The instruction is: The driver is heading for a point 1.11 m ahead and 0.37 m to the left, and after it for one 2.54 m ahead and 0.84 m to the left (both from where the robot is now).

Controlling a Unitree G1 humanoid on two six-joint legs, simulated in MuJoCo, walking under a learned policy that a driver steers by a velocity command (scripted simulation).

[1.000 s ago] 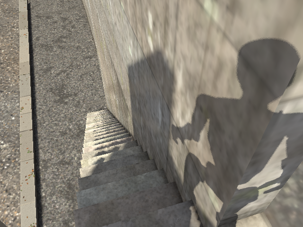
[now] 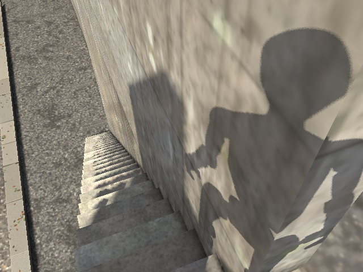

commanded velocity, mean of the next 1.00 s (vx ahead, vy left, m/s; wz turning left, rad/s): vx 0.00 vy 0.00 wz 0.00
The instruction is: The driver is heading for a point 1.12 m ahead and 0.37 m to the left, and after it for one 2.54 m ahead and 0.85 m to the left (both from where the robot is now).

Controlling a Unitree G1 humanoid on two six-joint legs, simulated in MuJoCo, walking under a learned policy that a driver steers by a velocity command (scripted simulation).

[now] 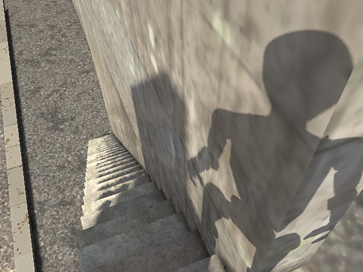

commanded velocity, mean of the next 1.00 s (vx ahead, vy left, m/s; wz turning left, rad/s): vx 0.00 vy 0.00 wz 0.00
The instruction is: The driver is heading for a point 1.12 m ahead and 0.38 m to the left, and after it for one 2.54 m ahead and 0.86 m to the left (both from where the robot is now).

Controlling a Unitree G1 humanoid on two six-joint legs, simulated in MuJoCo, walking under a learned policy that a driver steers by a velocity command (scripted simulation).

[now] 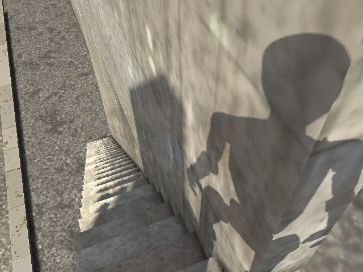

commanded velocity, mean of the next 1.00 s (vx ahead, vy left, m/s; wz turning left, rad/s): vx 0.00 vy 0.00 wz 0.00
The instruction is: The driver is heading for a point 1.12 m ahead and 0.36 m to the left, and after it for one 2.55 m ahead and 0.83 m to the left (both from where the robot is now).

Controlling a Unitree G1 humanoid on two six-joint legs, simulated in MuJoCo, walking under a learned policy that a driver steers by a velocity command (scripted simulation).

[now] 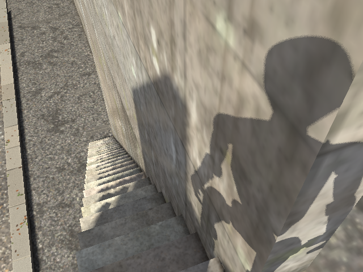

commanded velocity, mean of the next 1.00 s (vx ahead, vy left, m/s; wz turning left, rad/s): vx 0.00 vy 0.00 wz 0.00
